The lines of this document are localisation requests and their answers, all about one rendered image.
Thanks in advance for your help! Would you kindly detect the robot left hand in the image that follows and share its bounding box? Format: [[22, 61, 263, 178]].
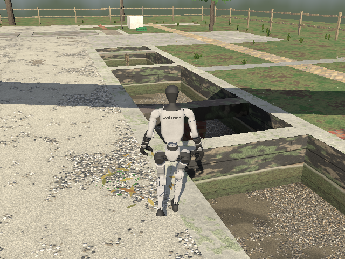
[[140, 146, 153, 156]]

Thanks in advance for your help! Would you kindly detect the robot right shin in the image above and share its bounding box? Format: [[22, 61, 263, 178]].
[[174, 171, 184, 204]]

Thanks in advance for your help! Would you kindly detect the robot left forearm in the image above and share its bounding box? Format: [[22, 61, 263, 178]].
[[141, 130, 151, 148]]

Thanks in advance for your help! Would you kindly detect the robot left upper arm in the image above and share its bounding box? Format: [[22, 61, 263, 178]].
[[146, 108, 161, 138]]

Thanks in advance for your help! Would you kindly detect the robot right upper arm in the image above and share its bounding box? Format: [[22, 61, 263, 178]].
[[184, 108, 198, 138]]

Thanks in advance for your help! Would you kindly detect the robot right hand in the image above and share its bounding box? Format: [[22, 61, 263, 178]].
[[191, 149, 204, 161]]

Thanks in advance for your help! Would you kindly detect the right robot foot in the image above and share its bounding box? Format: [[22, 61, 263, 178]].
[[171, 198, 179, 212]]

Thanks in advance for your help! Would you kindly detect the robot right forearm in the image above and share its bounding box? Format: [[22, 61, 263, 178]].
[[193, 130, 203, 151]]

